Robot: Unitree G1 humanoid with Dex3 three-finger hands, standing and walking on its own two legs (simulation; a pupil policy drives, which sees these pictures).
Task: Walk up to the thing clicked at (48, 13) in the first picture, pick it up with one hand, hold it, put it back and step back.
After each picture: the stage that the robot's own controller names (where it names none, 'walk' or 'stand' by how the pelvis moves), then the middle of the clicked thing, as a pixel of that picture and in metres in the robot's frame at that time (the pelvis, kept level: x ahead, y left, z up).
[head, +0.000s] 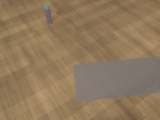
stand; (48, 14) +1.75 +0.48 -0.66
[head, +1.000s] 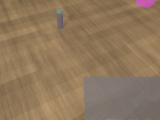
walk; (60, 19) +1.64 +0.25 -0.64
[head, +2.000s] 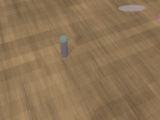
walk; (64, 47) +1.07 +0.19 -0.64
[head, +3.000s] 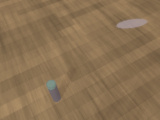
walk; (54, 91) +0.62 +0.27 -0.63
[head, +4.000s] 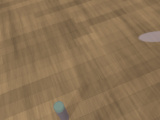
stand; (62, 112) +0.43 +0.25 -0.63
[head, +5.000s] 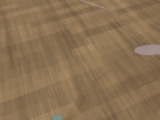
stand; out of the picture +0.39 +0.21 -0.65
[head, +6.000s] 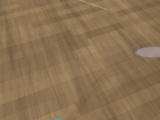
stand; out of the picture +0.37 +0.20 -0.65
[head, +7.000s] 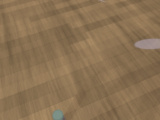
stand; out of the picture +0.39 +0.20 -0.65
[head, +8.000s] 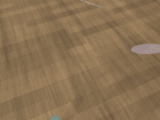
stand; out of the picture +0.38 +0.22 -0.66
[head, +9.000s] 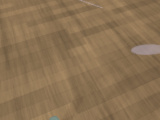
stand; out of the picture +0.37 +0.22 -0.66
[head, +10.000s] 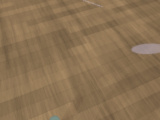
stand; out of the picture +0.37 +0.22 -0.66
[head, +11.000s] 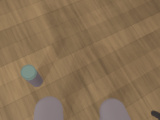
go down; (33, 77) +0.40 +0.25 -0.43
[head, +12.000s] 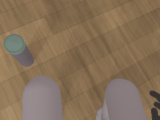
go down; (21, 53) +0.43 +0.29 -0.28
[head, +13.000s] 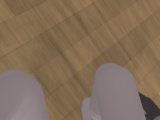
close in; out of the picture +0.41 +0.33 -0.18
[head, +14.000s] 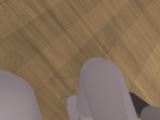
close; out of the picture +0.39 +0.34 -0.15
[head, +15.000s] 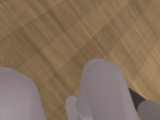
lift; out of the picture +0.37 +0.34 -0.15
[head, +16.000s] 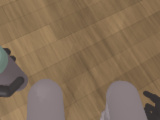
lift; (5, 72) +0.32 +0.26 -0.01
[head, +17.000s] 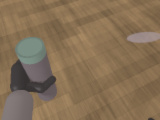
hold; (40, 74) +0.34 +0.16 +0.06
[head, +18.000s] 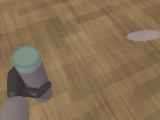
hold; (36, 79) +0.33 +0.17 +0.04
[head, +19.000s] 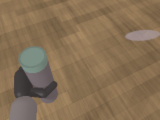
crouch; (42, 79) +0.33 +0.16 +0.03
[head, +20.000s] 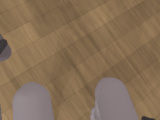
crouch; out of the picture +0.45 +0.28 -0.06
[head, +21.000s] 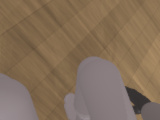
lower; out of the picture +0.40 +0.36 -0.15
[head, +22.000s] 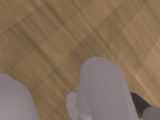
lower; out of the picture +0.40 +0.35 -0.15
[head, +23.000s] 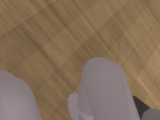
lower; out of the picture +0.38 +0.34 -0.16
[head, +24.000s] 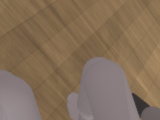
lower; out of the picture +0.38 +0.33 -0.16
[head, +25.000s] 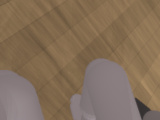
open; out of the picture +0.37 +0.31 -0.15
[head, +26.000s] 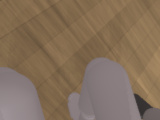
rise; out of the picture +0.37 +0.31 -0.16
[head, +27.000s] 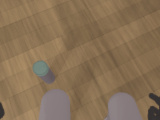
walk; (45, 73) +0.41 +0.24 -0.39
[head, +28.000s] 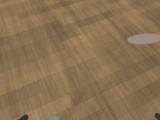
stand; out of the picture +0.35 +0.20 -0.59
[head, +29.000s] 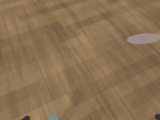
stand; out of the picture +0.36 +0.21 -0.60
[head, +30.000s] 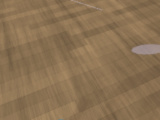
stand; out of the picture +0.37 +0.19 -0.65
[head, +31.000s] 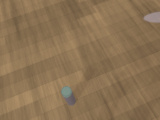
walk; (69, 96) +0.45 +0.19 -0.63
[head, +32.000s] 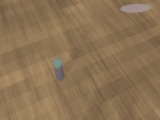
walk; (58, 70) +0.70 +0.19 -0.64
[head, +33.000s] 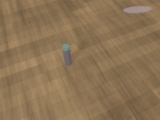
stand; (67, 55) +0.99 +0.22 -0.63
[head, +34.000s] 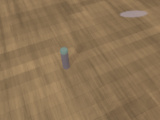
stand; (65, 58) +0.99 +0.21 -0.66
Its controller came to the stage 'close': yes
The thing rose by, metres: 0.68
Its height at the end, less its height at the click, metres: +0.00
